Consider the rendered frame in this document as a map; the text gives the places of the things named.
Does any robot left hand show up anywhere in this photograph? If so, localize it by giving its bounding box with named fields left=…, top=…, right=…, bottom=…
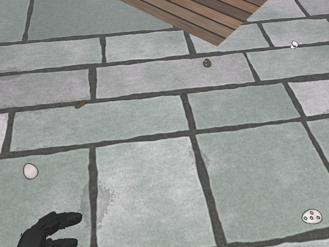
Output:
left=17, top=211, right=82, bottom=247

